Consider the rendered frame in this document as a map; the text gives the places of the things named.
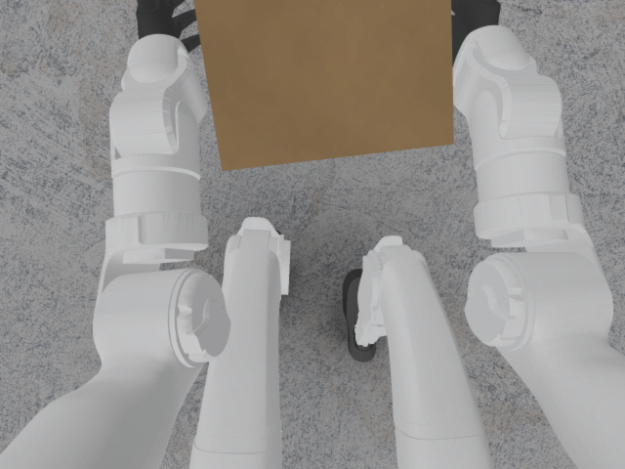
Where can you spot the left robot shin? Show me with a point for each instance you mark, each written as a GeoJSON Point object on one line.
{"type": "Point", "coordinates": [249, 223]}

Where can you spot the carton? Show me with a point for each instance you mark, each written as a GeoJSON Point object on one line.
{"type": "Point", "coordinates": [301, 80]}

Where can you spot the left robot forearm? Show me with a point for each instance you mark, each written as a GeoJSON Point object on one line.
{"type": "Point", "coordinates": [155, 163]}

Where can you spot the right robot hand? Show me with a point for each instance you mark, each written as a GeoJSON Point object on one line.
{"type": "Point", "coordinates": [469, 16]}

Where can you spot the right robot forearm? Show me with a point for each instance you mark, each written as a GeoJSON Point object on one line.
{"type": "Point", "coordinates": [515, 121]}

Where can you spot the left robot hand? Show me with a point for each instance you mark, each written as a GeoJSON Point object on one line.
{"type": "Point", "coordinates": [155, 17]}

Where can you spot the robot right thigh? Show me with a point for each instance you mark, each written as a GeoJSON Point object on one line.
{"type": "Point", "coordinates": [437, 420]}

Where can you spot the robot left upper arm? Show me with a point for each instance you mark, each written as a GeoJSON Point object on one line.
{"type": "Point", "coordinates": [154, 332]}

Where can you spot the robot right upper arm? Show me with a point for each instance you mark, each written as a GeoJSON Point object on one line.
{"type": "Point", "coordinates": [549, 315]}

